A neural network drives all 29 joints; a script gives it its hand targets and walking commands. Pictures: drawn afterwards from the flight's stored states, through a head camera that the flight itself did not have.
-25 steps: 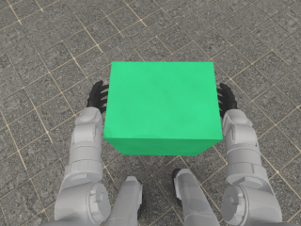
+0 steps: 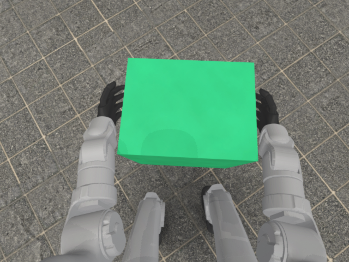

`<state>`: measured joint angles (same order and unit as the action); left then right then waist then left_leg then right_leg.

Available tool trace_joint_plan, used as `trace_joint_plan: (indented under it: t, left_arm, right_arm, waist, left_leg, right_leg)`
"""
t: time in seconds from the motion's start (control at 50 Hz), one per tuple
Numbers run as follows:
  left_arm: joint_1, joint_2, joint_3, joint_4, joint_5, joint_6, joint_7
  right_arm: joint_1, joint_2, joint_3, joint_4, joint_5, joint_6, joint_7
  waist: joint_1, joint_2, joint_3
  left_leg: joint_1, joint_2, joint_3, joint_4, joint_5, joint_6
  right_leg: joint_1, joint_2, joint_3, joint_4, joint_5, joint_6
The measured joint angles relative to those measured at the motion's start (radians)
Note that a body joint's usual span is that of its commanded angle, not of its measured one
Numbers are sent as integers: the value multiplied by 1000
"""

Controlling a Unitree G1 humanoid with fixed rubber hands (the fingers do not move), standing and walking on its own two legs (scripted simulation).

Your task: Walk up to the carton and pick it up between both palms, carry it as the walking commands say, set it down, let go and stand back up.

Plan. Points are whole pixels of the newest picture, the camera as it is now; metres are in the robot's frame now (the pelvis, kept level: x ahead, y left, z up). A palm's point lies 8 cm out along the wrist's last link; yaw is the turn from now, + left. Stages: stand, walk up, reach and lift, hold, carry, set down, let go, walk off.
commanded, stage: set down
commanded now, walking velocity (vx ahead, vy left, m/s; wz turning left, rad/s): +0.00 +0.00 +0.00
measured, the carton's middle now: (186, 123) +0.42 -0.02 -0.17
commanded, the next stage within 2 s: none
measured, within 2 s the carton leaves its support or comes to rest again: neither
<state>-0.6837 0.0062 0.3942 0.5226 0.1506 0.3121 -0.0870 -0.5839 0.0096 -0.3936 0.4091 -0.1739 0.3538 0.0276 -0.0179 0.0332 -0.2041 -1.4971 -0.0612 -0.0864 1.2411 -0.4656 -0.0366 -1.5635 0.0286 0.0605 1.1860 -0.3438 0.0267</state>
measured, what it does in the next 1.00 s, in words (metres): lowers itself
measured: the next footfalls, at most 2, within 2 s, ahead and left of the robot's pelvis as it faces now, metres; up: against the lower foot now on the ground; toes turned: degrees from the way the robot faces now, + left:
none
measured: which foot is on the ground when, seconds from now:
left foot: down 0.00-1.00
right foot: down 0.00-1.00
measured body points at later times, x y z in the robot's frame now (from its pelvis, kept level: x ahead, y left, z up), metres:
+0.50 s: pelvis -0.04 +0.01 -0.09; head +0.23 -0.02 +0.27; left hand +0.46 +0.15 -0.17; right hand +0.42 -0.22 -0.18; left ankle +0.04 +0.13 -0.60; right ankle +0.08 -0.13 -0.60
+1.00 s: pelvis -0.05 +0.00 -0.15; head +0.27 -0.03 +0.17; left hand +0.49 +0.15 -0.26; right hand +0.45 -0.22 -0.28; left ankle +0.04 +0.13 -0.60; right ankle +0.08 -0.13 -0.60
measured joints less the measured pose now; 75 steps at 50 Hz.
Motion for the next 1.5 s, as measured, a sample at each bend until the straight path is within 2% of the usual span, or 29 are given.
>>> trace_joint_plan:
  t: [0.24,0.4,0.72,0.96,1.18,1.5]
  left_arm:
    - [-91,18,-27,40,-25,-1,55]
    - [-194,40,-18,84,-31,23,77]
    - [-390,125,19,194,-44,51,69]
    - [-451,170,-13,206,-83,28,68]
    - [-494,194,-66,212,-119,25,101]
    - [-656,238,-118,291,-149,-1,150]
  right_arm:
    - [-98,-61,-7,83,39,-24,-1]
    - [-203,-103,-16,133,51,0,-1]
    - [-407,-133,-26,203,14,59,-25]
    - [-448,-150,3,185,51,46,-58]
    - [-495,-190,17,214,95,30,-64]
    - [-655,-281,25,332,146,-18,-56]
  waist:
    - [-9,-3,-12]
    - [-13,-5,16]
    - [-13,7,64]
    - [-18,6,95]
    - [-29,-6,143]
    - [-47,-13,328]
  left_leg:
    - [-172,-9,17,140,-24,6]
    - [-282,-14,29,255,-34,2]
    - [-458,-25,32,410,-47,-25]
    - [-574,-30,29,507,-75,-35]
    - [-663,-42,28,603,-95,-32]
    - [-705,-63,32,734,-111,-33]
  right_leg:
    - [-170,5,16,126,-13,19]
    - [-284,12,28,240,-17,25]
    - [-477,21,29,411,-26,13]
    - [-598,26,25,508,-47,12]
    - [-679,23,23,592,-64,24]
    - [-714,19,27,717,-81,39]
